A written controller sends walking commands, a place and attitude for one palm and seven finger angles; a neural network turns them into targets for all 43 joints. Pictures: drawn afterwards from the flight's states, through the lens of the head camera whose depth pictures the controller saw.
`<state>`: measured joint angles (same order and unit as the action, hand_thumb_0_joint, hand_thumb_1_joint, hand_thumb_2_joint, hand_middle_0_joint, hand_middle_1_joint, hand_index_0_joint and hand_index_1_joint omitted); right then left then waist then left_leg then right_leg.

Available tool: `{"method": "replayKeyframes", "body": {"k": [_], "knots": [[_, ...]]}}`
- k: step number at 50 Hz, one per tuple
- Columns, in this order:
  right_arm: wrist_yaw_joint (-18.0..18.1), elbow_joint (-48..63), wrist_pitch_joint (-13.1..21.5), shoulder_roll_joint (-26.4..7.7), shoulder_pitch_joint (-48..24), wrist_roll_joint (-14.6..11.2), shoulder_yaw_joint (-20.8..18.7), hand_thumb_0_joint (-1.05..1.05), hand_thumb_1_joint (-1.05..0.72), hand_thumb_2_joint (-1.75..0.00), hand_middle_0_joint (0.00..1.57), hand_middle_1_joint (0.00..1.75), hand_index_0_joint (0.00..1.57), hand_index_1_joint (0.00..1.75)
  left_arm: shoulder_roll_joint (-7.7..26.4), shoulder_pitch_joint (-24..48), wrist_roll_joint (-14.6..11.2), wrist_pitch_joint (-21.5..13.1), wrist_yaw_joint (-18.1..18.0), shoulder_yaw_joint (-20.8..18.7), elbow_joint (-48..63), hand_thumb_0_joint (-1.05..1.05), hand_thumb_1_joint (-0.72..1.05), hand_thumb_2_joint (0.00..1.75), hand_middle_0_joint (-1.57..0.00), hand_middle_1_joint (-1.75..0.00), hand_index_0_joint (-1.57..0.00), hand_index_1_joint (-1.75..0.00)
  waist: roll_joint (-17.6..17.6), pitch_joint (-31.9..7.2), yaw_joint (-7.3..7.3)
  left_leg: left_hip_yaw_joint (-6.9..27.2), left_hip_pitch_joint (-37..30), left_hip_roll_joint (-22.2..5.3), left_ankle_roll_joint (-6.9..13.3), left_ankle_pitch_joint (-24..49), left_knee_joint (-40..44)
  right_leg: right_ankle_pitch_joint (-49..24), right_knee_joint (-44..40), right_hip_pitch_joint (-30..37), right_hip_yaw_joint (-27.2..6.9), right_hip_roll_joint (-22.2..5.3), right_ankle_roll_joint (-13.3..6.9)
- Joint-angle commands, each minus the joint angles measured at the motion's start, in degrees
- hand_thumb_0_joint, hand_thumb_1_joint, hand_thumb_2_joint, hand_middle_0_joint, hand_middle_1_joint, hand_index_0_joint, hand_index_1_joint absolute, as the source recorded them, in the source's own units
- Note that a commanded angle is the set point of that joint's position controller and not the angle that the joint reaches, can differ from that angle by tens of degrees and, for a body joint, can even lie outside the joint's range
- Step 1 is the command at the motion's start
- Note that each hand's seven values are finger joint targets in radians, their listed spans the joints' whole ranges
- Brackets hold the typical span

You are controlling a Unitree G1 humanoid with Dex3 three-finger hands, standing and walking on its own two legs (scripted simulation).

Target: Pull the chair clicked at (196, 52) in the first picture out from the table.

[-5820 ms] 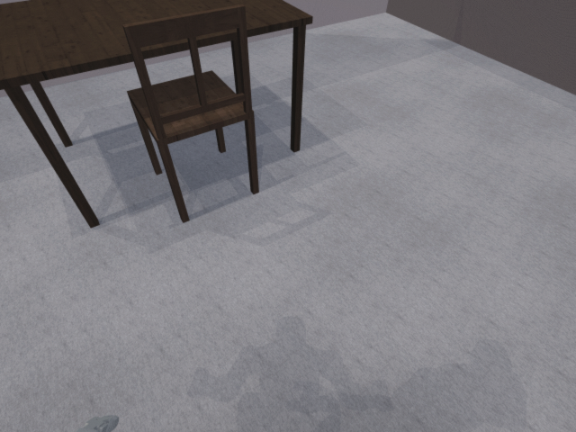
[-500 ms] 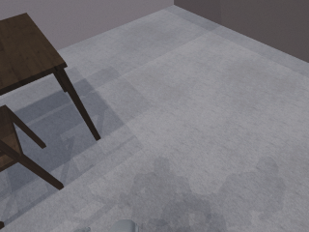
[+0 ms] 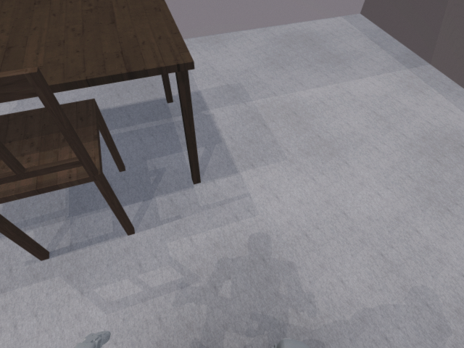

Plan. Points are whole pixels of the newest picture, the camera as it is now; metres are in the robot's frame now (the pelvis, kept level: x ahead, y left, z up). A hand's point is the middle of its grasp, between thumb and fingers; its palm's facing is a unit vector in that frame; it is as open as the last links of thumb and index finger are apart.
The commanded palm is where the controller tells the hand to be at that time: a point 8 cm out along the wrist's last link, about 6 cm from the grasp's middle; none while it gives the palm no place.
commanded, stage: turn to face it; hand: left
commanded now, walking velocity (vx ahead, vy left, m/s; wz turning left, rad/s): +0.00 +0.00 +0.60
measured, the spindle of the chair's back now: out of the picture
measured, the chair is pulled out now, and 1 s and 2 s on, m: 0.00 0.00 0.00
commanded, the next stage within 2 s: take the last steps up to it in 0.50 s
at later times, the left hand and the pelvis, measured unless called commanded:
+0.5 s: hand out of the picture -0.02 +0.16 -0.15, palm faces +0.30 -0.91 -0.27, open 7.4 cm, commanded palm none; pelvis -0.01 -0.04 +0.00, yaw +17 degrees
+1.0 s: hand out of the picture -0.01 +0.21 -0.16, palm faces +0.38 -0.90 -0.20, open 7.4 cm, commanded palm none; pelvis +0.01 +0.01 +0.01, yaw +22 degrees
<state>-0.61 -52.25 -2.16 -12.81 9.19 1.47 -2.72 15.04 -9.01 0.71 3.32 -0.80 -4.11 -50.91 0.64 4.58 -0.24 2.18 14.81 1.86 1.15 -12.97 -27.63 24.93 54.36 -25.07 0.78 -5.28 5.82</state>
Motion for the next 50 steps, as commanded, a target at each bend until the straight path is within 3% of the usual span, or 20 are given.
{"method": "replayKeyframes", "body": {"k": [1,5,6,7,8,9,11,13,17,23,25,28,29,30,31,32,33,35,41,50], "knots": [[0.66,3.65,0.64,-12.92,0.61,-0.02,-3.9,0.0,-0.9,-0.9,0.2,0.3,0.2,0.3,3.9,0.58,-0.38,-1.63,-0.37,-0.57,5.59,0.0,0.9,0.9,-0.2,-0.3,-0.2,-0.3,-10.31,-6.69,-1.24,16.44,-4.07,-13.41,8.41,19.87,6.04,0.25,-9.86,3.16,0.58,2.37,-0.57],[0.39,4.75,0.4,-11.44,-1.43,-0.72,-4.02,0.0,-0.9,-0.9,0.2,0.3,0.2,0.3,5.76,-5.85,-0.54,-2.93,-0.77,-1.14,4.63,0.0,0.9,0.9,-0.2,-0.3,-0.2,-0.3,-7.22,-8.95,2.22,16.11,5.2,-8.7,3.91,14.89,-1.46,-12.29,-30.51,19.64,0.3,2.18,-1.61],[0.09,5.27,0.45,-7.64,-0.14,-1.22,-3.53,0.0,-0.9,-0.9,0.2,0.3,0.2,0.3,10.16,-7.64,0.35,-3.59,-1.23,-2.0,4.48,0.0,0.9,0.9,-0.2,-0.3,-0.2,-0.3,5.53,-10.51,3.03,9.57,14.45,-2.76,-0.27,0.23,-11.66,-11.77,-38.04,28.01,-10.57,-9.42,-4.75],[0.08,6.96,0.43,-5.84,-1.0,-1.01,-3.21,0.0,-0.9,-0.9,0.2,0.3,0.2,0.3,14.47,-7.3,0.86,-3.55,-1.4,-2.48,5.05,0.0,0.9,0.9,-0.2,-0.3,-0.2,-0.3,17.04,-8.74,3.32,1.08,20.51,3.28,-3.74,-20.54,-25.21,-19.17,-39.81,24.91,-23.42,-23.02,-11.6],[0.08,6.74,0.07,-8.22,-1.03,-0.5,-3.79,0.0,-0.9,-0.9,0.2,0.3,0.2,0.3,13.17,-6.07,0.5,-3.28,-1.5,-1.94,5.58,0.0,0.9,0.9,-0.2,-0.3,-0.2,-0.3,10.95,-8.11,2.62,3.86,18.52,0.27,-3.11,-20.56,-34.63,-20.26,-38.93,18.59,-19.76,-23.38,-14.32],[-0.06,5.26,-0.68,-8.42,0.22,-0.27,-4.09,0.0,-0.9,-0.9,0.2,0.3,0.2,0.3,9.93,-2.61,0.37,-3.72,-1.89,-1.86,5.72,0.0,0.9,0.9,-0.2,-0.3,-0.2,-0.3,14.95,-6.38,0.79,5.38,18.15,-1.49,-2.96,-17.73,-38.7,-18.28,-39.72,14.92,-16.67,-20.53,-13.11],[-0.71,2.8,-1.21,-7.45,1.86,-0.1,-3.96,0.0,-0.9,-0.9,0.2,0.3,0.2,0.3,6.82,1.98,0.24,-3.61,-1.32,-0.5,6.64,0.0,0.9,0.9,-0.2,-0.3,-0.2,-0.3,8.49,-1.55,-1.57,2.25,18.07,-2.53,-4.01,-10.01,-43.94,-18.89,-37.87,12.31,-7.37,-14.02,-11.33],[-1.04,2.0,-1.42,-6.13,2.56,-0.19,-3.55,0.0,-0.9,-0.9,0.2,0.3,0.2,0.3,5.98,0.16,0.3,-3.87,-1.09,-0.16,6.22,0.0,0.9,0.9,-0.2,-0.3,-0.2,-0.3,8.81,-1.45,-1.27,0.43,17.81,-2.39,-4.7,-6.9,-43.89,-22.03,-36.79,13.08,-2.15,-11.54,-10.12],[-0.92,1.86,-1.58,-5.81,0.15,-0.25,-3.03,0.0,-0.9,-0.9,0.2,0.3,0.2,0.3,6.48,-4.75,0.46,-3.89,-1.23,-0.3,3.99,0.0,0.9,0.9,-0.2,-0.3,-0.2,-0.3,9.85,-2.08,0.96,-1.34,17.42,-3.44,-5.67,-7.2,-38.31,-24.09,-36.9,17.14,-0.39,-12.47,-11.07],[-0.46,2.4,-0.61,-3.78,-4.61,-0.96,-1.36,0.0,-0.9,-0.9,0.2,0.3,0.2,0.3,8.77,-10.1,1.15,-3.65,-1.14,-1.01,0.67,0.0,0.9,0.9,-0.2,-0.3,-0.2,-0.3,10.74,-5.53,3.8,-5.6,10.85,-3.03,-5.03,-13.24,-20.17,-40.69,-32.04,22.53,0.99,-14.52,-13.38],[-0.17,1.92,-0.06,-3.41,-3.0,-1.22,-1.01,0.0,-0.9,-0.9,0.2,0.3,0.2,0.3,9.27,-9.77,1.25,-3.54,-1.19,-1.46,-0.12,0.0,0.9,0.9,-0.2,-0.3,-0.2,-0.3,12.08,-7.25,3.28,-6.41,7.35,-2.77,-4.17,-13.63,-14.28,-43.77,-29.9,23.56,1.28,-15.09,-13.46],[0.14,-0.02,0.79,-4.53,1.75,-1.1,-1.01,0.0,-0.9,-0.9,0.2,0.3,0.2,0.3,8.73,-7.62,0.48,-3.15,-1.1,-1.41,-1.05,0.0,0.9,0.9,-0.2,-0.3,-0.2,-0.3,10.86,-8.63,0.21,-7.69,-3.76,-2.64,-3.06,-0.76,1.07,-38.62,-24.45,18.79,4.86,-12.9,-9.34],[0.16,-0.67,1.36,-7.24,4.0,-0.92,-1.53,0.0,-0.9,-0.9,0.2,0.3,0.2,0.3,7.05,-7.23,-0.04,-2.82,-0.95,-1.07,-0.86,0.0,0.9,0.9,-0.2,-0.3,-0.2,-0.3,3.22,-9.97,-1.22,-4.08,-11.69,-6.29,-1.91,8.33,6.38,-30.53,-17.82,12.88,7.32,-10.56,-6.52],[0.5,-0.53,1.88,-12.46,5.76,-0.37,-2.63,0.0,-0.9,-0.9,0.2,0.3,0.2,0.3,3.03,-8.39,-0.44,-2.48,-0.7,-0.24,0.54,0.0,0.9,0.9,-0.2,-0.3,-0.2,-0.3,-14.08,-10.86,-1.85,12.72,-19.03,-20.01,3.89,27.49,7.33,-4.21,-8.2,-0.9,9.65,-3.6,-2.38],[0.96,-1.36,1.18,-14.39,7.4,-0.45,-2.72,0.0,-0.9,-0.9,0.2,0.3,0.2,0.3,1.92,-5.34,-0.12,-1.94,-0.97,0.86,1.33,0.0,0.9,0.9,-0.2,-0.3,-0.2,-0.3,-16.38,-9.05,-2.9,15.49,-14.56,-25.03,9.86,35.23,8.3,12.72,-1.35,-2.29,5.35,-1.64,-1.82],[1.25,-1.66,1.15,-13.09,6.62,-0.02,-2.23,0.0,-0.9,-0.9,0.2,0.3,0.2,0.3,2.64,-4.62,0.19,-1.67,-0.8,0.54,1.08,0.0,0.9,0.9,-0.2,-0.3,-0.2,-0.3,-12.09,-7.55,-2.4,13.0,-12.92,-24.54,11.46,26.55,8.89,11.13,3.52,-2.92,3.5,-2.04,-2.57],[1.76,-2.05,1.72,-10.78,5.53,0.01,-1.65,0.0,-0.9,-0.9,0.2,0.3,0.2,0.3,2.3,-3.53,0.62,-1.44,-0.71,0.4,-0.26,0.0,0.9,0.9,-0.2,-0.3,-0.2,-0.3,-16.45,-5.97,-2.27,12.03,-11.13,-20.71,9.86,19.38,11.14,8.27,5.43,-4.71,2.06,-2.0,-2.44],[1.94,-1.33,1.98,-8.66,3.14,-0.2,-0.97,0.0,-0.9,-0.9,0.2,0.3,0.2,0.3,3.16,-3.61,0.8,-1.71,0.44,0.2,-1.93,0.0,0.9,0.9,-0.2,-0.3,-0.2,-0.3,-12.75,-1.96,-1.22,10.3,-8.51,-17.74,8.59,6.34,13.21,1.58,9.56,-6.87,1.68,-1.8,-2.88],[1.94,-3.48,4.17,-6.64,9.28,-0.65,-0.72,0.0,-0.9,-0.9,0.2,0.3,0.2,0.3,1.48,-4.26,1.06,-2.91,1.36,0.88,-3.88,0.0,0.9,0.9,-0.2,-0.3,-0.2,-0.3,-6.66,-1.38,-1.17,8.88,-12.75,-15.03,9.25,4.16,16.29,-4.95,5.52,-8.6,2.46,-1.19,-2.17],[1.99,-6.68,4.65,-6.29,12.94,0.03,-1.04,0.0,-0.9,-0.9,0.2,0.3,0.2,0.3,-0.78,1.71,0.69,-3.94,1.79,1.27,-1.66,0.0,0.9,0.9,-0.2,-0.3,-0.2,-0.3,-7.97,2.31,-1.77,10.29,-7.86,-16.5,10.47,-3.17,17.1,-4.33,-13.83,-1.78,3.66,-0.67,-3.12]]}}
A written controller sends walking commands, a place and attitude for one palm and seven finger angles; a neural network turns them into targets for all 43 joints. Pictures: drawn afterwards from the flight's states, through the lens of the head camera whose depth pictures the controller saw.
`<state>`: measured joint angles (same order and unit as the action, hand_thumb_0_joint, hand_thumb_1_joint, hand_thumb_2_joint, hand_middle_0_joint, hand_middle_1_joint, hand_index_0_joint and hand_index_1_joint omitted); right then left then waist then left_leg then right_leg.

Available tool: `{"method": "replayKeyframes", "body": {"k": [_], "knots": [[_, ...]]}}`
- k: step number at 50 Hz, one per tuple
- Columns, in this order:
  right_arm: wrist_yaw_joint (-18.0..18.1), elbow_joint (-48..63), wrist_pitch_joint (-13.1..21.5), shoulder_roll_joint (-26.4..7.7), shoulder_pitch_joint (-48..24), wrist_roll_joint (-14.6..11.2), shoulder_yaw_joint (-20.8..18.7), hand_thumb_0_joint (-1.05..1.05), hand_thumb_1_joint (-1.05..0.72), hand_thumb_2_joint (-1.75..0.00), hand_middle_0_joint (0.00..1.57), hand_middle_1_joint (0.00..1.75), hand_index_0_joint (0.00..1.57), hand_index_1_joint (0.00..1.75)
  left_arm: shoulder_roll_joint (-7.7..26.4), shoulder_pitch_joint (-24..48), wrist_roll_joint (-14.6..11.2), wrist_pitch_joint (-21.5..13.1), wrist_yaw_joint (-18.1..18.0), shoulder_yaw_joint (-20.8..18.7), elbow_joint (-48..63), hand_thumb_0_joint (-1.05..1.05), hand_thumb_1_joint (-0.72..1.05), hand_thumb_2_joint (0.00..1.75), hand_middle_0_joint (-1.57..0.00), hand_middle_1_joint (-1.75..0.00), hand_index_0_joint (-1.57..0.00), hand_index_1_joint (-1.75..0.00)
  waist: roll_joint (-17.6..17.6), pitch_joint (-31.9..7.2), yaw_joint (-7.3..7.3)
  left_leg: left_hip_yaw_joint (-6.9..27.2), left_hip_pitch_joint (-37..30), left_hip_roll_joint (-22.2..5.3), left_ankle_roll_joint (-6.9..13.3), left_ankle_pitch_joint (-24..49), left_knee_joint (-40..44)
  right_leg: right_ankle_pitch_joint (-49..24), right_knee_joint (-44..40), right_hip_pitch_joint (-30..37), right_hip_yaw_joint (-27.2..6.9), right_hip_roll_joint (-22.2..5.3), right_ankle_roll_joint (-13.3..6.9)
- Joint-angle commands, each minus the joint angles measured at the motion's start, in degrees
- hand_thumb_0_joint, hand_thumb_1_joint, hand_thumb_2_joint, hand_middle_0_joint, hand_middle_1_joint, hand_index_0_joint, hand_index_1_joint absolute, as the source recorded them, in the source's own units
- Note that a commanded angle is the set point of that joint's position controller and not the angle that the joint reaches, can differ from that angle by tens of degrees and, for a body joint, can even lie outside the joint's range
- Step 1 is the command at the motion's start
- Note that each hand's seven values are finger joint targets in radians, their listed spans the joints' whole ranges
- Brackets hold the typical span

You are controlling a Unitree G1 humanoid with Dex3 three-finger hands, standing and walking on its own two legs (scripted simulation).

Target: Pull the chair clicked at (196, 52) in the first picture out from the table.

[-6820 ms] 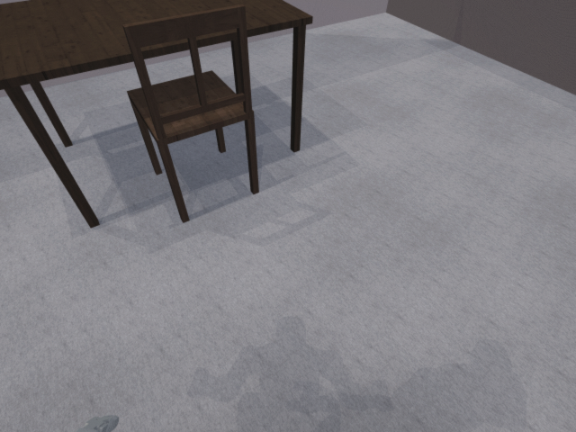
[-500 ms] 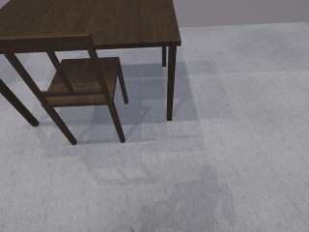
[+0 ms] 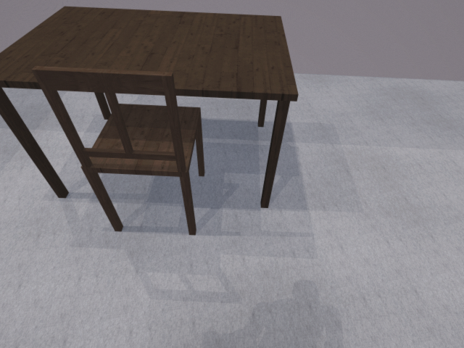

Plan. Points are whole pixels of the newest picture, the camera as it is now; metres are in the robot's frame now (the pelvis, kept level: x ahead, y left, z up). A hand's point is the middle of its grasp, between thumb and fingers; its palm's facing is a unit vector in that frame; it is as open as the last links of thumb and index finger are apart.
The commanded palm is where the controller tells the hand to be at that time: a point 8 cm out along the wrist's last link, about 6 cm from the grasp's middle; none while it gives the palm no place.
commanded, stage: take the last steps up to it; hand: left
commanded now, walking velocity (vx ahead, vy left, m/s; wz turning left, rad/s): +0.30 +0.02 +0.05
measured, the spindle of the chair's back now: (120, 124) +0.78 +0.41 -0.10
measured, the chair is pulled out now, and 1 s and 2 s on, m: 0.00 0.00 0.00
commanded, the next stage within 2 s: come to a stop and stand still in 0.80 s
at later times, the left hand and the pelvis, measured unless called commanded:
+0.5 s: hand out of the picture +0.07 +0.13 -0.17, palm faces +0.15 -0.97 -0.18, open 7.3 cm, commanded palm none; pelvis +0.15 -0.02 +0.00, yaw +3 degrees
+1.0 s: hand (140, 245) +0.38 +0.25 -0.17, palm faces +0.11 -0.97 -0.20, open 7.4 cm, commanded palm none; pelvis +0.32 +0.06 +0.00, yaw +3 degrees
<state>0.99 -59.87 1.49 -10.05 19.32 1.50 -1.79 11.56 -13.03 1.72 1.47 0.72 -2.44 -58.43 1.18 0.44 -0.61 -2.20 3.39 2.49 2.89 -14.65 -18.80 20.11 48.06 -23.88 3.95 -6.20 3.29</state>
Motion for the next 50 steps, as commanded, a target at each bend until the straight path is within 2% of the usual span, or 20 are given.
{"method": "replayKeyframes", "body": {"k": [1,4,5,6,7,9,11,14,22,27,29,30,31,32,33,34,36,40,45,50], "knots": [[0.36,0.6,1.02,-8.99,2.97,0.05,-1.95,0.0,-0.9,-0.9,0.2,0.3,0.2,0.3,2.34,5.12,-0.31,-2.3,0.3,-0.46,5.66,0.0,0.9,0.9,-0.2,-0.3,-0.2,-0.3,-8.43,6.15,-1.04,13.89,4.3,-16.6,8.28,-0.26,7.19,-0.16,-9.76,-0.6,1.22,1.13,-0.82],[0.35,-0.63,1.03,-7.58,2.48,-0.29,-1.47,0.0,-0.9,-0.9,0.2,0.3,0.2,0.3,3.3,-2.83,-0.21,-3.29,0.03,-1.1,2.51,0.0,0.9,0.9,-0.2,-0.3,-0.2,-0.3,-3.15,3.54,2.75,9.7,11.45,-12.45,4.65,0.6,-3.27,-7.05,-20.99,16.16,2.12,3.17,-1.76],[0.12,-0.59,1.4,-5.8,2.54,-0.71,-1.16,0.0,-0.9,-0.9,0.2,0.3,0.2,0.3,6.1,-9.25,0.03,-4.07,-0.32,-1.82,0.53,0.0,0.9,0.9,-0.2,-0.3,-0.2,-0.3,2.56,0.36,5.52,5.4,18.12,-8.49,2.26,-2.34,-13.81,-3.98,-24.75,26.86,-4.14,-1.8,-3.22],[-0.35,0.81,1.77,-2.52,2.73,-1.05,-0.64,0.0,-0.9,-0.9,0.2,0.3,0.2,0.3,11.38,-15.82,0.3,-4.68,-0.85,-2.96,-1.43,0.0,0.9,0.9,-0.2,-0.3,-0.2,-0.3,16.9,-1.9,7.39,-1.47,29.68,-1.71,-0.59,-13.4,-29.66,0.74,-31.94,34.94,-23.13,-16.06,-8.4],[-0.52,2.51,1.31,-5.38,-0.07,-0.61,-1.18,0.0,-0.9,-0.9,0.2,0.3,0.2,0.3,12.96,-18.83,-0.64,-4.38,-1.27,-3.05,-1.84,0.0,0.9,0.9,-0.2,-0.3,-0.2,-0.3,13.72,-1.82,8.24,1.5,32.99,-2.53,-0.68,-19.36,-39.98,5.58,-37.84,31.51,-32.24,-21.57,-12.26],[-1.11,1.23,0.65,-5.45,-1.39,-0.38,-2.25,0.0,-0.9,-0.9,0.2,0.3,0.2,0.3,9.22,-10.55,-0.91,-4.48,-1.58,-2.5,-0.52,0.0,0.9,0.9,-0.2,-0.3,-0.2,-0.3,9.28,5.46,4.99,4.07,33.31,-6.67,-0.5,-9.33,-47.98,16.95,-41.21,19.31,-27.57,-18.58,-11.48],[-1.49,-0.07,0.05,-3.21,-0.29,-0.13,-1.96,0.0,-0.9,-0.9,0.2,0.3,0.2,0.3,4.29,-6.89,-0.81,-5.03,-1.75,-1.02,0.39,0.0,0.9,0.9,-0.2,-0.3,-0.2,-0.3,3.6,8.27,2.1,3.96,31.22,-8.67,-1.66,-1.74,-47.18,6.31,-41.09,13.17,-17.01,-14.28,-9.29],[-1.83,-1.59,-0.84,-0.61,2.7,0.0,-1.83,0.0,-0.9,-0.9,0.2,0.3,0.2,0.3,2.0,-9.0,-0.65,-5.86,-1.74,-0.43,-0.76,0.0,0.9,0.9,-0.2,-0.3,-0.2,-0.3,4.58,6.91,0.38,1.62,29.4,-8.24,-3.21,3.27,-44.74,-8.26,-39.95,13.24,-6.43,-9.64,-7.83],[-2.87,2.74,-0.74,-1.07,-8.08,-0.26,-1.68,0.0,-0.9,-0.9,0.2,0.3,0.2,0.3,3.37,-14.43,-0.48,-6.74,-1.9,-0.3,-3.82,0.0,0.9,0.9,-0.2,-0.3,-0.2,-0.3,5.68,8.44,1.9,-1.62,33.87,-9.3,-4.44,7.4,-31.99,-20.26,-39.04,18.76,-2.34,-10.12,-10.09],[-3.32,5.15,0.3,-0.54,-14.05,-0.45,-1.12,0.0,-0.9,-0.9,0.2,0.3,0.2,0.3,4.4,-15.91,-0.05,-6.09,-2.37,-0.8,-5.33,0.0,0.9,0.9,-0.2,-0.3,-0.2,-0.3,6.55,8.47,3.3,-3.88,27.2,-7.58,-2.65,3.82,-20.43,-26.22,-35.04,20.61,-1.34,-11.32,-9.77],[-2.9,4.8,0.81,-1.55,-11.27,-0.42,-1.29,0.0,-0.9,-0.9,0.2,0.3,0.2,0.3,4.97,-15.51,0.0,-5.7,-2.45,-1.04,-5.56,0.0,0.9,0.9,-0.2,-0.3,-0.2,-0.3,6.49,6.86,1.69,-4.48,19.4,-6.32,-1.3,1.93,-16.71,-30.32,-29.74,19.1,-0.85,-11.91,-9.42],[-2.42,2.82,1.22,-2.72,-4.84,-0.13,-1.63,0.0,-0.9,-0.9,0.2,0.3,0.2,0.3,5.19,-14.16,-0.18,-5.54,-2.47,-1.2,-5.45,0.0,0.9,0.9,-0.2,-0.3,-0.2,-0.3,4.64,3.27,-1.55,-5.49,10.6,-4.21,-0.85,3.87,-11.84,-34.08,-21.26,17.94,1.86,-9.43,-8.15],[-1.78,0.18,1.69,-6.09,3.92,0.32,-2.29,0.0,-0.9,-0.9,0.2,0.3,0.2,0.3,3.87,-14.55,-0.55,-5.46,-2.35,-1.06,-5.36,0.0,0.9,0.9,-0.2,-0.3,-0.2,-0.3,-1.28,-3.11,-4.69,-3.56,-2.15,-5.87,-0.17,8.25,-8.76,-30.17,-8.43,14.34,4.51,-6.39,-6.45],[-0.95,-0.93,2.14,-12.77,9.65,0.84,-3.73,0.0,-0.9,-0.9,0.2,0.3,0.2,0.3,0.73,-18.43,-1.37,-5.2,-1.93,-0.63,-4.74,0.0,0.9,0.9,-0.2,-0.3,-0.2,-0.3,-16.47,-11.21,-5.07,14.94,-16.34,-20.68,4.53,17.05,-7.36,-4.19,8.25,0.72,7.67,1.91,-3.54],[-0.3,-1.77,1.61,-14.65,13.07,-0.31,-3.97,0.0,-0.9,-0.9,0.2,0.3,0.2,0.3,0.11,-16.16,-1.26,-5.32,-1.92,-0.06,-3.07,0.0,0.9,0.9,-0.2,-0.3,-0.2,-0.3,-19.26,-13.75,-5.94,24.42,-18.78,-27.06,8.7,24.52,-1.74,14.88,20.57,-6.41,2.15,5.0,-3.71],[0.13,-1.09,1.06,-13.68,9.1,-0.7,-3.79,0.0,-0.9,-0.9,0.2,0.3,0.2,0.3,1.11,-13.1,-1.25,-4.75,-2.0,-0.38,-2.31,0.0,0.9,0.9,-0.2,-0.3,-0.2,-0.3,-12.83,-9.33,-4.77,21.51,-12.29,-26.78,9.4,16.86,0.79,13.26,25.8,-8.21,-1.55,2.09,-4.95],[0.36,1.09,2.01,-7.68,0.12,-0.47,-2.23,0.0,-0.9,-0.9,0.2,0.3,0.2,0.3,-0.11,-8.89,-0.85,-4.59,-1.35,-0.82,-2.65,0.0,0.9,0.9,-0.2,-0.3,-0.2,-0.3,-5.72,-0.74,-1.85,13.51,-0.1,-22.96,7.95,19.66,2.47,3.42,26.37,-9.29,-2.94,-1.44,-4.58],[0.51,1.24,3.21,-3.72,-2.81,-0.8,-0.63,0.0,-0.9,-0.9,0.2,0.3,0.2,0.3,-2.03,-12.34,-0.34,-2.61,-1.11,-0.83,-3.85,0.0,0.9,0.9,-0.2,-0.3,-0.2,-0.3,-6.13,1.62,2.37,3.68,10.01,-17.98,6.16,23.56,6.34,-2.5,19.35,-2.47,-2.28,-1.56,-2.91],[0.65,1.11,3.13,-3.8,-1.28,-0.57,-0.88,0.0,-0.9,-0.9,0.2,0.3,0.2,0.3,-0.93,-7.2,-0.12,-1.51,-0.95,-1.1,-0.88,0.0,0.9,0.9,-0.2,-0.3,-0.2,-0.3,-5.33,3.39,2.33,2.81,6.96,-17.67,7.49,24.36,7.94,-6.92,10.44,-6.63,-2.59,-1.53,-1.84],[1.44,-0.18,2.0,-4.81,-0.78,-0.19,-0.45,0.0,-0.9,-0.9,0.2,0.3,0.2,0.3,-0.68,-2.44,-0.61,-1.24,-2.23,0.23,0.32,0.0,0.9,0.9,-0.2,-0.3,-0.2,-0.3,-6.71,0.97,1.14,0.7,2.08,-17.32,4.72,49.72,-0.51,-6.57,-6.79,2.08,-0.37,1.91,-1.98]]}}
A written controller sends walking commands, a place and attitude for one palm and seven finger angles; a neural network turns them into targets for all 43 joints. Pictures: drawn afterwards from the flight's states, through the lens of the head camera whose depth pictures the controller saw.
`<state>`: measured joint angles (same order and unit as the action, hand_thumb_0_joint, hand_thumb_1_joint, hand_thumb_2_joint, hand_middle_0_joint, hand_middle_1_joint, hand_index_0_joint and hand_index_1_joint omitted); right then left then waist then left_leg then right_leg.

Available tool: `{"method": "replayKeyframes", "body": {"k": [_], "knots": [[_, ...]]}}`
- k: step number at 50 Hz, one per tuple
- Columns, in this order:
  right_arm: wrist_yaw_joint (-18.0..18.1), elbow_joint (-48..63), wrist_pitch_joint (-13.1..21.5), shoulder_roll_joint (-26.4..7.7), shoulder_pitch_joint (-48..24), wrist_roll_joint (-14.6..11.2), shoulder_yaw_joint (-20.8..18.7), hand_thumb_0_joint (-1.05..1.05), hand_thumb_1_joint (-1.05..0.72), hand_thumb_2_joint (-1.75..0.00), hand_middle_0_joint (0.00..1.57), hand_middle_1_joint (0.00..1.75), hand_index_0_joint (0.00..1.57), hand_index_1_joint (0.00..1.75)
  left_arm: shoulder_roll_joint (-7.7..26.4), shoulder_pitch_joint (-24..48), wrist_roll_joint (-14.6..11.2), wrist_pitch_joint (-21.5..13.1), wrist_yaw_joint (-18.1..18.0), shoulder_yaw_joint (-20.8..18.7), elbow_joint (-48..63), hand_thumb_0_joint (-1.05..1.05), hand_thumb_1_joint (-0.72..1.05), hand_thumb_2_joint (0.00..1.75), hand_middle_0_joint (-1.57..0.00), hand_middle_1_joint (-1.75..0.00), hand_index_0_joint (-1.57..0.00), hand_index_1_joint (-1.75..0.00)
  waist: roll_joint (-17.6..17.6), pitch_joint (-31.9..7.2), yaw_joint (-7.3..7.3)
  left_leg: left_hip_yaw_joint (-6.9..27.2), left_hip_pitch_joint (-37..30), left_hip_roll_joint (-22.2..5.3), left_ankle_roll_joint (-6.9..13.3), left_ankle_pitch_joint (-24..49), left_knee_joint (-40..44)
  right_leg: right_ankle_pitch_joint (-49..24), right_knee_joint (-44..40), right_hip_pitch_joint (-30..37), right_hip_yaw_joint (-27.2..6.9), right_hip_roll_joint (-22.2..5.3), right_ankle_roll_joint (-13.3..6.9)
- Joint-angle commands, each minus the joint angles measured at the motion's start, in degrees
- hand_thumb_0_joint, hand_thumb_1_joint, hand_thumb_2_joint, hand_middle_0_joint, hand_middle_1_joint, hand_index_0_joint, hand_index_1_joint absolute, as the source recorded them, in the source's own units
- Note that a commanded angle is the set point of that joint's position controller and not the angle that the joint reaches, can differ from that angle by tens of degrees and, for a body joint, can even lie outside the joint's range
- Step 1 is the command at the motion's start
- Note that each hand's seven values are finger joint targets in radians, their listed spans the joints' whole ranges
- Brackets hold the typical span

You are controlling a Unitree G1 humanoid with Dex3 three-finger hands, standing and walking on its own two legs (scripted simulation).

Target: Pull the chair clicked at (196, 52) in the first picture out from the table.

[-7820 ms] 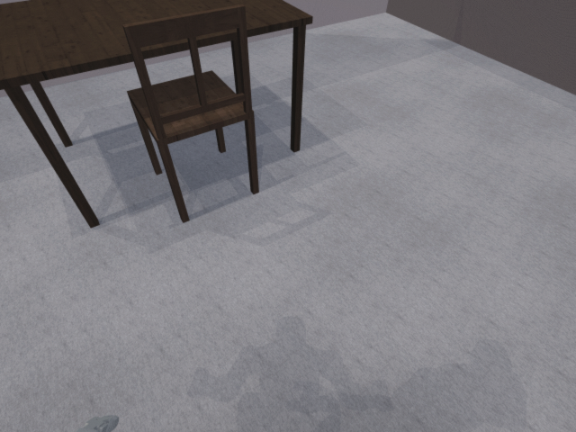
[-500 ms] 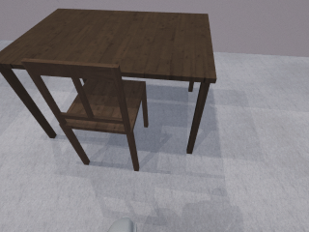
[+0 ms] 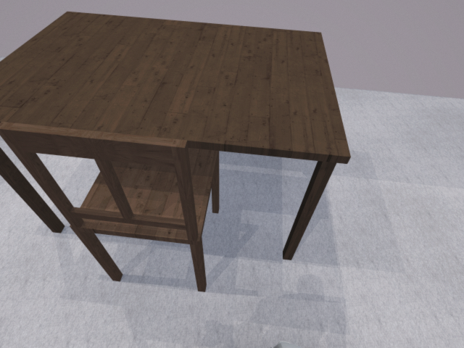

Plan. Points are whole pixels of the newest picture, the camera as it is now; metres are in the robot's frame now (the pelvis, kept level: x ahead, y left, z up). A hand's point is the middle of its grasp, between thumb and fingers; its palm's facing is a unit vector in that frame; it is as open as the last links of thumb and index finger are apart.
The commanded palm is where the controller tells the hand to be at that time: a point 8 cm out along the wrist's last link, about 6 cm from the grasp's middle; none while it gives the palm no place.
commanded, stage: come to a stop and stand still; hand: left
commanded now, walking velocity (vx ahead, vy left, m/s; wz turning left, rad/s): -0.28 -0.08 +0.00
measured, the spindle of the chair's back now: (116, 189) +0.48 +0.32 -0.10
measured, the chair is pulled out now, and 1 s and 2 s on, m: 0.00 0.00 0.00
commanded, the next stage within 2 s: look again from close up in 1.22 s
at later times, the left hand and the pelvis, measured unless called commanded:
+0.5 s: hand out of the picture +0.06 +0.21 -0.17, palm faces +0.06 -0.96 -0.29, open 7.3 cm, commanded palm none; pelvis -0.01 +0.01 -0.01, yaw +1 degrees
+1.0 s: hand out of the picture -0.05 +0.25 -0.18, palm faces +0.04 -0.98 -0.20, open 7.4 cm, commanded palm none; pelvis -0.06 +0.07 -0.01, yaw +0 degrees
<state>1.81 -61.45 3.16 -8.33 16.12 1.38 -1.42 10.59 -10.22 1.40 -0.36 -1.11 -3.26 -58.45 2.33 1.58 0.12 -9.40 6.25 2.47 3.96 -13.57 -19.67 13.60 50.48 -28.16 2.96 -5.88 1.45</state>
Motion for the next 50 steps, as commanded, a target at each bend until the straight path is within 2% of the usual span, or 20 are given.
{"method": "replayKeyframes", "body": {"k": [1,4,5,7,8,13,21,22,25,26,27,28,29,34,36,39,42,45,47,50], "knots": [[0.75,1.02,-0.2,-6.98,2.3,-0.06,-1.06,0.0,-0.9,-0.9,0.2,0.3,0.2,0.3,0.83,-4.92,-0.37,0.67,-0.55,1.09,0.74,0.0,0.9,0.9,-0.2,-0.3,-0.2,-0.3,-8.7,-1.01,0.2,8.39,-2.73,-17.5,3.39,49.46,-1.21,0.73,-12.18,7.24,0.93,2.02,-0.28],[0.9,0.16,-1.55,-7.15,3.53,-0.61,-1.9,0.0,-0.9,-0.9,0.2,0.3,0.2,0.3,3.92,-5.9,-0.08,0.39,-0.85,0.54,1.32,0.0,0.9,0.9,-0.2,-0.3,-0.2,-0.3,-6.32,-0.17,0.86,8.69,-2.93,-15.96,0.55,45.08,-7.7,-8.68,-23.17,11.76,0.69,2.15,-0.73],[0.91,0.33,-1.98,-6.79,4.43,-0.85,-2.15,0.0,-0.9,-0.9,0.2,0.3,0.2,0.3,5.62,-7.72,0.03,0.04,-1.0,0.08,0.93,0.0,0.9,0.9,-0.2,-0.3,-0.2,-0.3,-3.4,-1.7,1.16,7.02,-0.02,-12.91,-1.6,38.18,-11.67,-28.93,-24.19,16.89,-1.53,0.01,-1.5],[0.55,1.11,-3.13,-4.35,6.47,-1.54,-2.69,0.0,-0.9,-0.9,0.2,0.3,0.2,0.3,10.45,-9.74,-0.11,-0.28,-1.35,-0.89,0.39,0.0,0.9,0.9,-0.2,-0.3,-0.2,-0.3,3.79,-5.5,0.77,3.53,12.93,-4.09,-5.28,-0.89,-23.92,-67.18,-19.17,27.2,-12.71,-14.71,-10.93],[0.62,1.54,-3.82,-3.5,4.5,-1.79,-2.63,0.0,-0.9,-0.9,0.2,0.3,0.2,0.3,10.9,-10.97,-0.31,-0.43,-1.64,-1.14,0.11,0.0,0.9,0.9,-0.2,-0.3,-0.2,-0.3,8.52,-9.07,2.32,5.11,14.72,-2.2,-5.77,-22.55,-34.34,-72.74,-22.66,29.54,-15.41,-18.99,-16.4],[0.14,2.18,-6.1,-3.87,1.2,-1.29,-3.21,0.0,-0.9,-0.9,0.2,0.3,0.2,0.3,8.91,-2.18,-0.16,0.69,-2.31,-1.4,3.76,0.0,0.9,0.9,-0.2,-0.3,-0.2,-0.3,2.33,-6.71,0.25,11.82,18.25,-2.8,-6.41,-16.5,-49.24,-47.95,-26.54,20.38,-9.88,-13.86,-13.47],[-1.1,4.49,-5.54,-3.84,0.41,-0.93,-2.69,0.0,-0.9,-0.9,0.2,0.3,0.2,0.3,10.46,-0.65,0.92,1.46,-1.56,-2.41,5.06,0.0,0.9,0.9,-0.2,-0.3,-0.2,-0.3,10.42,-4.15,0.74,7.88,11.71,-3.41,-6.55,-12.91,-26.82,-15.48,-30.89,14.18,-10.21,-10.33,-11.3],[-1.05,8.65,-3.84,-8.01,3.23,-1.54,-3.41,0.0,-0.9,-0.9,0.2,0.3,0.2,0.3,12.77,-1.56,0.95,0.34,-4.05,-1.7,6.62,0.0,0.9,0.9,-0.2,-0.3,-0.2,-0.3,6.55,-15.81,-2.67,4.23,13.32,-1.43,-7.65,-16.77,-22.29,-45.75,-22.05,28.9,-15.42,-12.74,-10.69],[-1.12,10.89,-3.12,-7.97,2.84,-0.59,-2.51,0.0,-0.9,-0.9,0.2,0.3,0.2,0.3,8.95,-2.16,-0.51,1.75,-2.86,-0.52,8.08,0.0,0.9,0.9,-0.2,-0.3,-0.2,-0.3,-7.72,-9.82,-2.11,7.58,3.63,-4.7,-4.73,0.57,-2.33,-5.59,-14.0,14.13,-3.75,-3.3,-4.47],[-0.97,12.53,-3.2,-11.39,1.21,0.08,-3.15,0.0,-0.9,-0.9,0.2,0.3,0.2,0.3,6.08,-2.56,-0.83,2.53,-2.17,0.15,8.78,0.0,0.9,0.9,-0.2,-0.3,-0.2,-0.3,-17.97,-3.77,-1.14,19.11,7.64,-13.84,-1.1,4.51,1.65,8.9,-10.5,6.2,0.72,2.08,-1.5],[-0.71,14.64,-3.85,-12.77,-2.79,0.59,-3.19,0.0,-0.9,-0.9,0.2,0.3,0.2,0.3,5.13,-2.92,-0.8,3.16,-1.9,0.24,9.04,0.0,0.9,0.9,-0.2,-0.3,-0.2,-0.3,-17.95,2.56,0.11,22.0,15.09,-18.66,3.33,5.62,3.45,13.9,-6.14,4.62,-0.06,4.42,-1.33],[-0.95,16.03,-4.17,-12.36,-5.3,0.76,-2.71,0.0,-0.9,-0.9,0.2,0.3,0.2,0.3,4.8,-3.78,-0.64,3.48,-1.66,0.0,9.04,0.0,0.9,0.9,-0.2,-0.3,-0.2,-0.3,-12.31,4.54,0.87,20.72,20.79,-18.54,5.0,-5.13,4.93,12.51,-3.9,7.0,-1.21,3.99,-2.19],[-0.94,15.83,-3.87,-10.78,-6.67,0.61,-2.36,0.0,-0.9,-0.9,0.2,0.3,0.2,0.3,4.97,-3.22,0.06,3.76,-1.34,0.5,8.78,0.0,0.9,0.9,-0.2,-0.3,-0.2,-0.3,-15.41,6.87,1.1,20.0,24.58,-15.84,3.98,-11.53,6.76,10.96,-2.65,8.02,-1.75,4.37,-2.31],[-1.03,15.41,-3.97,-10.09,-6.85,0.07,-1.32,0.0,-0.9,-0.9,0.2,0.3,0.2,0.3,5.63,-11.02,0.14,1.68,-0.12,1.03,6.39,0.0,0.9,0.9,-0.2,-0.3,-0.2,-0.3,-5.15,8.84,3.14,14.61,24.78,-9.39,0.45,-18.83,-0.08,2.28,-18.79,13.97,-5.24,4.54,-2.9],[-1.03,14.66,-4.26,-8.09,-1.85,-0.54,-0.85,0.0,-0.9,-0.9,0.2,0.3,0.2,0.3,8.15,-9.02,0.1,0.31,-0.26,1.27,7.5,0.0,0.9,0.9,-0.2,-0.3,-0.2,-0.3,3.62,6.98,-0.29,10.85,15.84,-3.62,-1.8,-14.14,-8.19,17.72,-31.34,4.75,-18.82,-2.77,-6.99],[-1.22,11.55,-4.93,-7.86,5.04,-0.44,-1.51,0.0,-0.9,-0.9,0.2,0.3,0.2,0.3,9.81,-2.65,-0.09,0.27,-0.71,0.44,9.38,0.0,0.9,0.9,-0.2,-0.3,-0.2,-0.3,14.45,1.39,-4.05,8.18,1.05,-2.19,-2.53,-8.7,-18.12,30.02,-39.05,-6.8,-19.14,-4.95,-8.24],[-1.27,9.46,-4.22,-6.21,9.01,-0.32,-1.29,0.0,-0.9,-0.9,0.2,0.3,0.2,0.3,8.22,-1.36,-0.07,0.67,-0.98,0.01,9.73,0.0,0.9,0.9,-0.2,-0.3,-0.2,-0.3,7.53,0.51,-5.19,9.02,-2.49,-2.51,-2.29,-6.58,-12.25,24.27,-34.54,-8.17,-14.11,-2.68,-6.6],[-0.79,10.17,-2.45,-8.96,3.48,0.35,-1.29,0.0,-0.9,-0.9,0.2,0.3,0.2,0.3,4.84,-7.23,-0.56,1.0,-0.41,0.67,7.7,0.0,0.9,0.9,-0.2,-0.3,-0.2,-0.3,-14.23,2.33,-1.09,23.75,13.15,-12.65,0.55,-21.7,9.15,8.75,-17.36,4.38,-3.77,5.6,-3.12],[-0.5,11.1,-2.85,-9.87,-2.53,-0.03,-1.29,0.0,-0.9,-0.9,0.2,0.3,0.2,0.3,3.39,-11.87,0.05,1.75,-0.14,0.55,5.12,0.0,0.9,0.9,-0.2,-0.3,-0.2,-0.3,-12.88,2.1,2.3,23.58,22.82,-14.71,2.75,-24.53,11.51,5.38,-8.69,13.52,-2.67,5.89,-3.23],[-0.25,9.79,-2.79,-8.94,-2.8,-0.13,-0.75,0.0,-0.9,-0.9,0.2,0.3,0.2,0.3,1.72,-12.97,0.05,1.82,0.04,0.98,3.43,0.0,0.9,0.9,-0.2,-0.3,-0.2,-0.3,-8.16,3.27,2.96,21.91,22.88,-13.64,3.58,-20.24,10.57,5.54,-8.44,14.21,-3.07,5.35,-3.25]]}}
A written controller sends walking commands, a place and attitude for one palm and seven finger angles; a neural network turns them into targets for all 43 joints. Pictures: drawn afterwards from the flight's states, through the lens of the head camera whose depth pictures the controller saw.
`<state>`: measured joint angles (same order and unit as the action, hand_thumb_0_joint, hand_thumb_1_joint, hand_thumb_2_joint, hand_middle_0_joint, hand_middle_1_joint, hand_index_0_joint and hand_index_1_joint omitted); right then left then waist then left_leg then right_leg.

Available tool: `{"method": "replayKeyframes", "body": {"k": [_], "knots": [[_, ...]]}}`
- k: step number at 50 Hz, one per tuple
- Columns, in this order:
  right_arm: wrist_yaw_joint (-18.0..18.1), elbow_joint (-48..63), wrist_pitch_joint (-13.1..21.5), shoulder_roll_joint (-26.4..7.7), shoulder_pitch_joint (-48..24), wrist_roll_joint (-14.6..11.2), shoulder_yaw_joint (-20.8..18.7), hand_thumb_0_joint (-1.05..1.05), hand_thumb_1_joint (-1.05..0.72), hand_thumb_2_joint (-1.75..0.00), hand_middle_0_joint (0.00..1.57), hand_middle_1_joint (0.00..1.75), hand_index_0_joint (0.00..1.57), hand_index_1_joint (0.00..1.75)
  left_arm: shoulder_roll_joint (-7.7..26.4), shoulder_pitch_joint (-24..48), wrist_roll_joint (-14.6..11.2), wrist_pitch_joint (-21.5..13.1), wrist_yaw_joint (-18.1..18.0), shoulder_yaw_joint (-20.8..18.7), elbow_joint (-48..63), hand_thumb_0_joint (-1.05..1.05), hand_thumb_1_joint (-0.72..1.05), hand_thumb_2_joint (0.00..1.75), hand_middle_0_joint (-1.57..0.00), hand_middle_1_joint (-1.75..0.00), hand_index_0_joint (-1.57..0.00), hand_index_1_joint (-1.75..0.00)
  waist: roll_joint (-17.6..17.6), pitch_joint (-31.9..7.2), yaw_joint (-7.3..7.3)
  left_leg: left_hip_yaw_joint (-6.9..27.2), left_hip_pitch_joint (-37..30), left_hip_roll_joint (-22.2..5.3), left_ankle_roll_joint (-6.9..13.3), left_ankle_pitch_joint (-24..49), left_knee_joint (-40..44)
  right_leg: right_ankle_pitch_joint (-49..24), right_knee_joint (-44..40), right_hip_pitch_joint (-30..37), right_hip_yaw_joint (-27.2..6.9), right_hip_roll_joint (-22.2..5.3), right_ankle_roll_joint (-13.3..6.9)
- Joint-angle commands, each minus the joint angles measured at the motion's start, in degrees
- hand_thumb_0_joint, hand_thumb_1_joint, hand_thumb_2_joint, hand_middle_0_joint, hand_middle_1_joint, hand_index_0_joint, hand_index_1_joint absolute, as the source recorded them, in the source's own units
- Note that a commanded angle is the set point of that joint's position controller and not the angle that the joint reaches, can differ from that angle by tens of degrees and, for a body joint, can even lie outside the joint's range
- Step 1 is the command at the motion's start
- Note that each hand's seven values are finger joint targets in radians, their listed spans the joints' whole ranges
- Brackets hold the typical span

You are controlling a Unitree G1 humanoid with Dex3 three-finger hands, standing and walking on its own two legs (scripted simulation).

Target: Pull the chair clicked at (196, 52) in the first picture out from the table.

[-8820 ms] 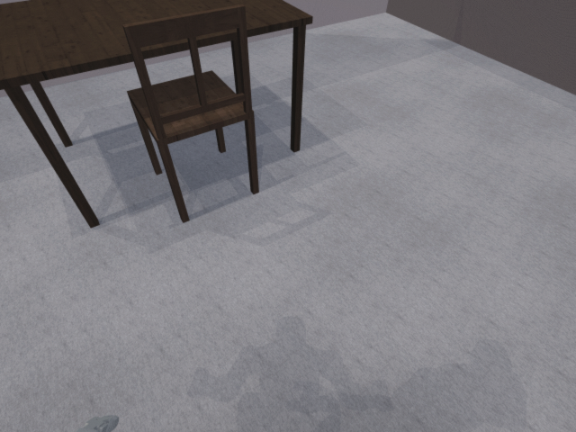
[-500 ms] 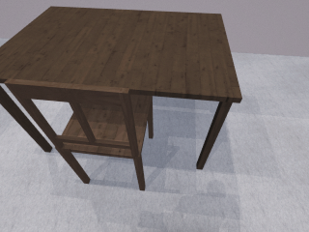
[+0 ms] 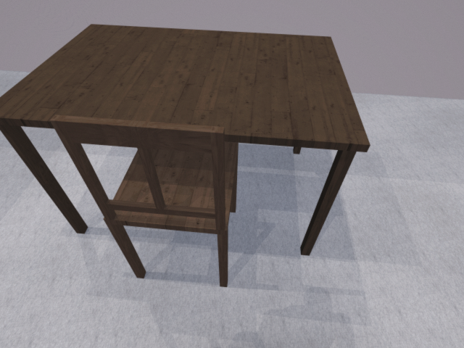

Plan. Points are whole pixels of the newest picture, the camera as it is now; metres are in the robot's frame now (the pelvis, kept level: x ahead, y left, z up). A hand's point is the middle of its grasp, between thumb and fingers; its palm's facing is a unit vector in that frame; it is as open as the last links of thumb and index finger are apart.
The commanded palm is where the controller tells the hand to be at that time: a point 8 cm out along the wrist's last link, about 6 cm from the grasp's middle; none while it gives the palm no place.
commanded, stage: come to a stop and stand still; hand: left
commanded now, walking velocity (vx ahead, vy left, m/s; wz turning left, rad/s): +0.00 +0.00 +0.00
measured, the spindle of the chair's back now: (152, 179) +0.54 +0.25 -0.09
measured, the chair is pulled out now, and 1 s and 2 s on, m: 0.00 0.00 0.00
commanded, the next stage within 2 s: look again from close up in 0.22 s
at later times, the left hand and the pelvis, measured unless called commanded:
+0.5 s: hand out of the picture -0.01 +0.16 -0.17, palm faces +0.01 -0.98 -0.18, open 7.3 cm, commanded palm none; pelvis -0.01 +0.00 +0.01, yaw +0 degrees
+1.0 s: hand out of the picture +0.02 +0.14 -0.17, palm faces +0.00 -0.98 -0.18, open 7.3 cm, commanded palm none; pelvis +0.03 -0.02 +0.01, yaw -1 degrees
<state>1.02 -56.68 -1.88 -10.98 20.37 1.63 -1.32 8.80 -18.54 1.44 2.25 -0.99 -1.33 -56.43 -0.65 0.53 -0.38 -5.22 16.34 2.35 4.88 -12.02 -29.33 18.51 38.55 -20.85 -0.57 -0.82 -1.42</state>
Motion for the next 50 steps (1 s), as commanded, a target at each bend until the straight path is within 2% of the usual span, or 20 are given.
{"method": "replayKeyframes", "body": {"k": [1,2,4,5,6,7,8,9,13,15,21,23,24,28,31,38,47,50], "knots": [[0.65,4.13,2.37,-6.03,-5.68,-0.32,-0.68,0.0,-0.9,-0.9,0.2,0.3,0.2,0.3,3.14,-4.08,-0.14,-1.13,-0.1,-0.76,1.22,0.0,0.9,0.9,-0.2,-0.3,-0.2,-0.3,-4.54,4.29,2.86,17.43,9.53,-13.15,2.34,-20.18,19.4,1.3,-0.98,6.01,0.48,-0.09,-0.51],[0.68,3.16,2.44,-5.82,-4.28,-0.35,-0.53,0.0,-0.9,-0.9,0.2,0.3,0.2,0.3,3.03,-3.59,-0.32,-1.56,-0.15,-0.53,1.0,0.0,0.9,0.9,-0.2,-0.3,-0.2,-0.3,-3.55,4.19,2.25,17.34,6.74,-12.78,1.84,-18.8,18.33,1.16,-6.41,6.14,0.16,-0.29,-0.65],[0.58,1.35,2.65,-4.47,-1.89,-0.61,-0.3,0.0,-0.9,-0.9,0.2,0.3,0.2,0.3,3.88,-2.69,-0.41,-2.37,-0.56,-0.2,0.41,0.0,0.9,0.9,-0.2,-0.3,-0.2,-0.3,-1.42,4.91,1.13,16.21,4.91,-10.67,0.05,-15.33,16.2,-1.31,-14.71,7.57,-3.46,-1.82,-1.6],[0.49,0.77,2.87,-4.11,-1.28,-0.73,0.0,0.0,-0.9,-0.9,0.2,0.3,0.2,0.3,4.1,-3.14,-0.52,-2.78,-0.7,0.07,-0.03,0.0,0.9,0.9,-0.2,-0.3,-0.2,-0.3,-1.34,3.96,0.78,15.15,3.11,-9.41,-0.88,-12.03,15.33,-1.95,-15.93,7.41,-5.59,-3.07,-2.4],[0.34,0.3,3.15,-3.78,-0.8,-0.81,0.11,0.0,-0.9,-0.9,0.2,0.3,0.2,0.3,4.34,-3.3,-0.57,-3.05,-0.82,0.33,-0.4,0.0,0.9,0.9,-0.2,-0.3,-0.2,-0.3,-1.49,2.95,0.28,14.24,0.24,-8.68,-1.58,-8.46,14.83,-2.7,-16.37,6.41,-6.09,-3.91,-2.99],[0.33,-0.11,3.39,-4.17,-0.56,-0.78,0.06,0.0,-0.9,-0.9,0.2,0.3,0.2,0.3,4.35,-3.27,-0.62,-3.44,-0.76,0.42,-1.17,0.0,0.9,0.9,-0.2,-0.3,-0.2,-0.3,-0.09,0.06,-0.06,13.3,-2.73,-8.78,-1.85,-6.16,13.86,-3.82,-16.23,6.17,-6.13,-3.77,-2.81],[0.37,-0.68,3.48,-4.61,-0.44,-0.79,0.05,0.0,-0.9,-0.9,0.2,0.3,0.2,0.3,4.27,-2.52,-0.7,-3.73,-0.81,0.58,-1.54,0.0,0.9,0.9,-0.2,-0.3,-0.2,-0.3,2.9,-1.73,-0.31,12.06,-4.52,-8.99,-1.83,-3.93,12.29,-5.25,-16.6,6.9,-6.06,-3.75,-2.48],[0.37,-1.05,3.54,-4.59,-0.29,-0.87,0.07,0.0,-0.9,-0.9,0.2,0.3,0.2,0.3,4.18,-1.65,-0.73,-3.78,-0.88,0.71,-1.47,0.0,0.9,0.9,-0.2,-0.3,-0.2,-0.3,3.1,-1.75,-0.71,11.84,-5.09,-8.88,-1.9,-3.19,12.17,-5.35,-16.8,7.0,-5.77,-3.75,-2.32],[0.25,-2.17,3.23,-4.88,-1.24,-0.88,0.28,0.0,-0.9,-0.9,0.2,0.3,0.2,0.3,4.32,-1.65,-0.67,-3.44,-0.87,0.96,-1.9,0.0,0.9,0.9,-0.2,-0.3,-0.2,-0.3,0.23,1.74,-0.5,12.3,-3.07,-9.33,-2.07,-9.32,14.63,-1.05,-17.38,4.8,-5.31,-3.4,-1.86],[0.23,-2.69,3.05,-4.76,-1.65,-0.9,0.3,0.0,-0.9,-0.9,0.2,0.3,0.2,0.3,4.24,-1.87,-0.47,-3.27,-0.93,1.0,-2.18,0.0,0.9,0.9,-0.2,-0.3,-0.2,-0.3,0.37,4.04,-0.34,12.72,-1.39,-9.44,-1.98,-10.99,15.4,-0.76,-17.39,4.53,-4.96,-3.21,-1.76],[0.14,-3.48,2.94,-4.69,-1.98,-0.84,0.4,0.0,-0.9,-0.9,0.2,0.3,0.2,0.3,4.17,-2.93,-0.39,-3.43,-0.93,1.19,-3.07,0.0,0.9,0.9,-0.2,-0.3,-0.2,-0.3,0.72,4.74,-0.24,12.27,-1.17,-9.02,-2.07,-11.31,15.28,0.52,-18.24,3.68,-5.42,-3.47,-1.65],[0.16,-3.64,3.05,-4.66,-1.97,-0.84,0.47,0.0,-0.9,-0.9,0.2,0.3,0.2,0.3,4.2,-3.3,-0.46,-3.57,-0.9,1.23,-3.28,0.0,0.9,0.9,-0.2,-0.3,-0.2,-0.3,0.31,3.47,-0.24,12.06,-2.19,-8.9,-2.05,-9.99,14.77,-0.02,-18.53,4.02,-5.79,-3.66,-1.73],[0.13,-3.72,3.01,-4.48,-2.1,-0.92,0.47,0.0,-0.9,-0.9,0.2,0.3,0.2,0.3,4.35,-3.11,-0.42,-3.7,-0.95,1.3,-3.22,0.0,0.9,0.9,-0.2,-0.3,-0.2,-0.3,1.7,3.9,-0.28,11.59,-2.27,-8.74,-2.07,-8.91,13.91,-0.23,-19.17,3.99,-6.02,-3.88,-1.74],[0.16,-4.2,3.21,-4.4,-1.93,-0.89,0.74,0.0,-0.9,-0.9,0.2,0.3,0.2,0.3,4.24,-2.88,-0.58,-3.88,-0.91,1.43,-3.39,0.0,0.9,0.9,-0.2,-0.3,-0.2,-0.3,1.44,3.4,-0.55,10.99,-3.25,-8.49,-2.38,-6.66,13.25,-0.73,-19.56,3.73,-6.36,-4.15,-1.69],[0.21,-4.62,3.41,-4.24,-1.95,-0.9,0.93,0.0,-0.9,-0.9,0.2,0.3,0.2,0.3,4.26,-3.03,-0.63,-3.96,-0.98,1.54,-3.63,0.0,0.9,0.9,-0.2,-0.3,-0.2,-0.3,0.02,3.22,-0.48,10.81,-3.59,-8.58,-2.48,-4.94,13.23,-2.84,-19.34,4.47,-6.27,-4.19,-1.72],[0.41,-5.46,3.9,-3.9,-1.9,-1.05,1.24,0.0,-0.9,-0.9,0.2,0.3,0.2,0.3,4.14,-3.56,-0.78,-4.23,-1.07,1.67,-4.44,0.0,0.9,0.9,-0.2,-0.3,-0.2,-0.3,1.32,1.56,-0.14,9.44,-5.3,-8.52,-2.53,0.92,11.74,-7.45,-19.02,6.92,-6.22,-4.52,-1.57],[0.67,-6.65,4.17,-3.36,-1.93,-1.15,1.48,0.0,-0.9,-0.9,0.2,0.3,0.2,0.3,4.12,-3.95,-0.94,-4.33,-1.36,1.78,-4.97,0.0,0.9,0.9,-0.2,-0.3,-0.2,-0.3,1.26,1.21,0.11,8.27,-7.24,-8.53,-2.57,8.08,10.03,-12.54,-18.82,8.57,-6.66,-4.71,-1.44],[0.74,-6.92,4.1,-3.22,-2.08,-1.17,1.51,0.0,-0.9,-0.9,0.2,0.3,0.2,0.3,4.1,-3.94,-0.92,-4.31,-1.43,1.76,-4.98,0.0,0.9,0.9,-0.2,-0.3,-0.2,-0.3,2.08,2.33,0.16,8.03,-7.09,-8.48,-2.62,8.77,9.79,-13.67,-18.88,8.57,-6.6,-4.67,-1.39]]}}
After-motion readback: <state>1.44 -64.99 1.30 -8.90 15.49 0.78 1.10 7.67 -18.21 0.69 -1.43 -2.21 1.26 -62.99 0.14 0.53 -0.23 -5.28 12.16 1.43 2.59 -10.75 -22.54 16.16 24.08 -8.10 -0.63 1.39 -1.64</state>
